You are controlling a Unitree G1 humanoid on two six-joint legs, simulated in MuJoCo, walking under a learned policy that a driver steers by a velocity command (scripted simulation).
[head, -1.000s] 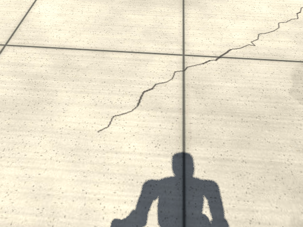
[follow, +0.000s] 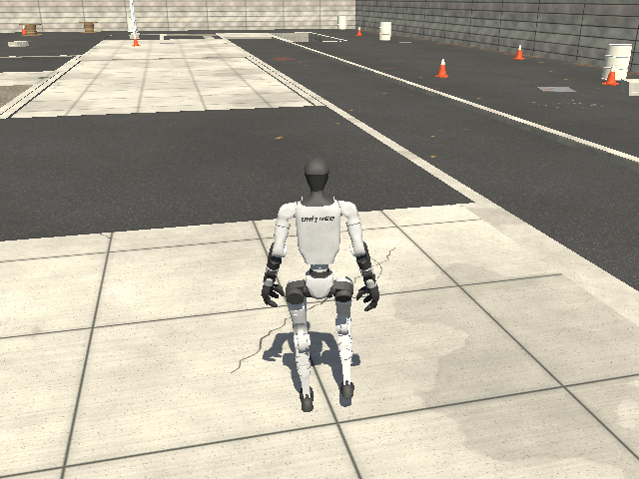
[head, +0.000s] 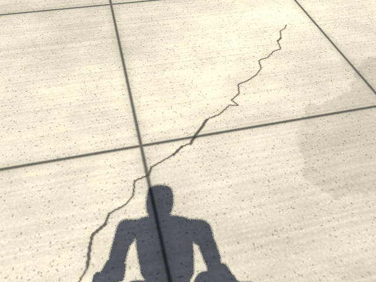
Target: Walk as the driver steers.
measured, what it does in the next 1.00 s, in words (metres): walks ahead, turning left: right foot, then left foot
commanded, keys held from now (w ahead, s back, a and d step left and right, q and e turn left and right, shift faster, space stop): w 0.08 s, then w+q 0.86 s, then w+e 0.06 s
